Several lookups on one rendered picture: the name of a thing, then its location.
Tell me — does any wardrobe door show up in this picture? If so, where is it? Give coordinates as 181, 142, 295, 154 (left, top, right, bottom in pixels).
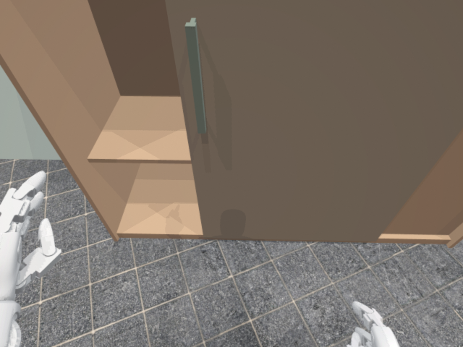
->
165, 0, 463, 241
382, 128, 463, 235

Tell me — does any handle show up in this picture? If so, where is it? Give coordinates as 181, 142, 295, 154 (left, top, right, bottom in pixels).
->
185, 18, 206, 134

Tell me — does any left robot forearm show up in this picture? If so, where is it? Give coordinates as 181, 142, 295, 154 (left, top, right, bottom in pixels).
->
0, 301, 21, 347

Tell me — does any left robot hand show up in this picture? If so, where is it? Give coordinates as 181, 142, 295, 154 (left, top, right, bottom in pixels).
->
0, 171, 61, 301

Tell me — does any right robot hand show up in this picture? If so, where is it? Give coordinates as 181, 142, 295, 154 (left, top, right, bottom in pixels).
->
347, 301, 399, 347

